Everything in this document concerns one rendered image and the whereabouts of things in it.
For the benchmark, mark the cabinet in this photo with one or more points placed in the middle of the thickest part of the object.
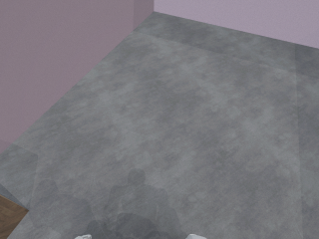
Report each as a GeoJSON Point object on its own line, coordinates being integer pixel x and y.
{"type": "Point", "coordinates": [11, 214]}

